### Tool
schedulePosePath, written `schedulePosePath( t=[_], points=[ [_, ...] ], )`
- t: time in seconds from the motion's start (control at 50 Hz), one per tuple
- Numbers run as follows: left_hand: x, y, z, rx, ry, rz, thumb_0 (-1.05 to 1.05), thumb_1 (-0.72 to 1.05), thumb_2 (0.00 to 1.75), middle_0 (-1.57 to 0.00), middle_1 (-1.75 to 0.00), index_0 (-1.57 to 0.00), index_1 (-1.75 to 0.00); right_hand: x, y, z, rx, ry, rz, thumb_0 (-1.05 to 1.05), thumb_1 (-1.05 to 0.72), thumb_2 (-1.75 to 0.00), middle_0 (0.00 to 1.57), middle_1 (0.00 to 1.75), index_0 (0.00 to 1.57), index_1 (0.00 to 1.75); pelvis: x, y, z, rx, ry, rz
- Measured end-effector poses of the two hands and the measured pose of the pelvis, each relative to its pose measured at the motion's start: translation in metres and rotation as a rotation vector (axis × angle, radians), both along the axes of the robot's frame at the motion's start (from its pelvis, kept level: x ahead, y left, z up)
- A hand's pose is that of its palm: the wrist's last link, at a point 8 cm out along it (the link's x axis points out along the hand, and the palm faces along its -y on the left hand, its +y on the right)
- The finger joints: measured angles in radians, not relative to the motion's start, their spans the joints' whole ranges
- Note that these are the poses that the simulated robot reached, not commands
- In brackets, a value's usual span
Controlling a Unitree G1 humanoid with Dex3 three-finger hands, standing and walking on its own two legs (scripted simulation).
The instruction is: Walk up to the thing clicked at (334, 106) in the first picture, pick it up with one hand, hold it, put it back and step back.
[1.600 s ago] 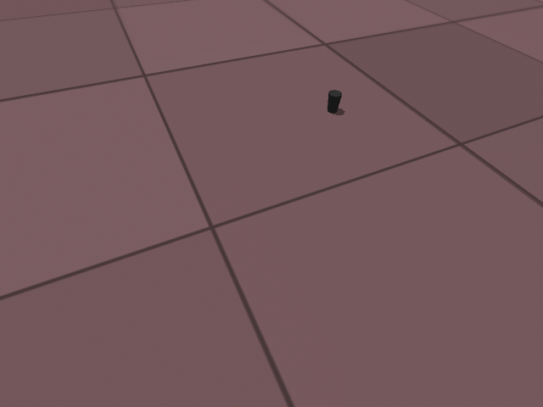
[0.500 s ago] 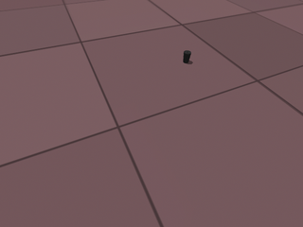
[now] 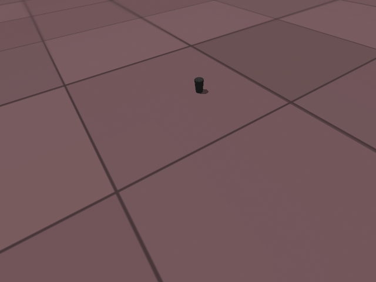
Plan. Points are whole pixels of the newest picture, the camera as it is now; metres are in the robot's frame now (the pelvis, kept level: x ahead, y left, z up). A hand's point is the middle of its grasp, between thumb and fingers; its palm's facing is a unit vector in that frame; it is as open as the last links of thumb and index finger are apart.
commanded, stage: walk up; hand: left
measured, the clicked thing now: (199, 85) +1.99 +0.04 -0.70
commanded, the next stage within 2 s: none
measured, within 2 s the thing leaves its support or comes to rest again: neither
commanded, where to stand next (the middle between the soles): +1.64 -0.12 m, yaw -7 degrees
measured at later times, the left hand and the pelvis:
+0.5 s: hand (107, 208) +0.38 +0.28 -0.14, palm faces -0.15 -0.92 -0.36, open 7.4 cm; pelvis +0.30 +0.00 +0.00, yaw -6 degrees
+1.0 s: hand (149, 135) +0.66 +0.19 -0.11, palm faces -0.12 -0.91 -0.40, open 7.4 cm; pelvis +0.58 -0.08 +0.01, yaw -6 degrees
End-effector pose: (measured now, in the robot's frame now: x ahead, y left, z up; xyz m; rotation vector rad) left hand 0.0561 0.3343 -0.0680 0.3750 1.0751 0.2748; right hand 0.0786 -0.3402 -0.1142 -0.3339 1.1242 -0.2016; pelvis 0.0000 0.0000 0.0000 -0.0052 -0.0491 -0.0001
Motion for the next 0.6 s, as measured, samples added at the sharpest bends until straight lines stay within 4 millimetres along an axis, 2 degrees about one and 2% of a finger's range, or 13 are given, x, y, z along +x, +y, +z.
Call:
schedulePosePath(
  t=[0.08, 0.14, 0.22, 0.28, 0.36, 0.42, 0.5, 0.6],
  points=[
    [0.012, -0.022, -0.002, -0.04, 0.066, 0.008, 0.0, 0.9, 0.89, -0.2, -0.3, -0.21, -0.3, 0.054, 0.009, 0.016, 0.053, -0.059, 0.041, 0.01, -0.91, -0.9, 0.2, 0.3, 0.2, 0.3, 0.036, -0.01, 0.013, -0.002, 0.002, -0.023],
    [0.029, -0.03, -0.008, -0.063, 0.109, 0.007, 0.0, 0.9, 0.89, -0.2, -0.3, -0.21, -0.3, 0.089, 0.012, 0.025, 0.063, -0.066, 0.054, 0.0, -0.91, -0.9, 0.2, 0.3, 0.2, 0.3, 0.067, -0.015, 0.017, -0.004, 0.012, -0.038],
    [0.065, -0.032, -0.018, -0.083, 0.149, -0.003, 0.01, 0.9, 0.89, -0.21, -0.3, -0.21, -0.3, 0.139, 0.011, 0.031, 0.043, -0.053, 0.059, 0.0, -0.9, -0.9, 0.2, 0.3, 0.2, 0.3, 0.114, -0.015, 0.015, -0.013, 0.023, -0.051],
    [0.103, -0.025, -0.029, -0.088, 0.17, -0.008, 0.01, 0.9, 0.89, -0.21, -0.3, -0.21, -0.3, 0.185, 0.012, 0.032, 0.021, -0.057, 0.057, 0.0, -0.9, -0.9, 0.2, 0.3, 0.2, 0.3, 0.156, -0.01, 0.008, -0.019, 0.029, -0.059],
    [0.168, -0.007, -0.05, -0.076, 0.192, -0.02, 0.01, 0.9, 0.89, -0.21, -0.3, -0.21, -0.3, 0.253, 0.017, 0.026, -0.024, -0.098, 0.054, 0.01, -0.9, -0.9, 0.2, 0.3, 0.2, 0.3, 0.219, 0.002, -0.009, 0.008, 0.039, -0.066],
    [0.227, -0.005, -0.052, -0.063, 0.193, -0.056, 0.01, 0.9, 0.89, -0.2, -0.3, -0.21, -0.3, 0.286, 0.023, 0.029, -0.027, -0.151, 0.025, 0.0, -0.91, -0.9, 0.2, 0.3, 0.2, 0.3, 0.253, 0.006, -0.009, 0.024, 0.037, -0.084],
    [0.319, -0.013, -0.037, -0.061, 0.118, -0.149, 0.01, 0.91, 0.89, -0.2, -0.3, -0.21, -0.3, 0.298, 0.023, 0.038, -0.014, -0.148, -0.046, 0.0, -0.9, -0.9, 0.2, 0.3, 0.2, 0.3, 0.298, 0.002, 0.003, 0.035, 0.03, -0.112],
    [0.431, -0.034, -0.014, -0.057, 0.014, -0.248, 0.01, 0.91, 0.9, -0.2, -0.3, -0.2, -0.3, 0.301, 0.007, 0.033, -0.005, -0.051, -0.106, 0.0, -0.9, -0.9, 0.2, 0.3, 0.2, 0.3, 0.354, -0.011, 0.01, 0.042, 0.025, -0.124]
  ],
)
